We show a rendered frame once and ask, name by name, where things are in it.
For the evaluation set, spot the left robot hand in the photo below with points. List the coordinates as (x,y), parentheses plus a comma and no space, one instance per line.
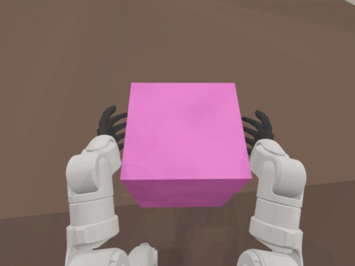
(106,125)

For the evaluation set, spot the robot left upper arm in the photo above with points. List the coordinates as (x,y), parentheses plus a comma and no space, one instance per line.
(101,257)

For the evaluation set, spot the right robot hand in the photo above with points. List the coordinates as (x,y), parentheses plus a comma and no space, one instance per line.
(264,129)

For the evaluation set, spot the robot right upper arm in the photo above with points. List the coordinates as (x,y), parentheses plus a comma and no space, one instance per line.
(256,257)

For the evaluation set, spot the right robot forearm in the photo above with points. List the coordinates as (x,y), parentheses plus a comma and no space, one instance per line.
(281,183)

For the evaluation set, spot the left robot forearm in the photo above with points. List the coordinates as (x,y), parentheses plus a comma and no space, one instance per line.
(90,189)

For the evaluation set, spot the carton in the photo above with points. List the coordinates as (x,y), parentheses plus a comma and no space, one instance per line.
(184,145)

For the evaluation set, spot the robot left thigh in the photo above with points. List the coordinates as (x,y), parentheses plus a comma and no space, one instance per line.
(143,255)

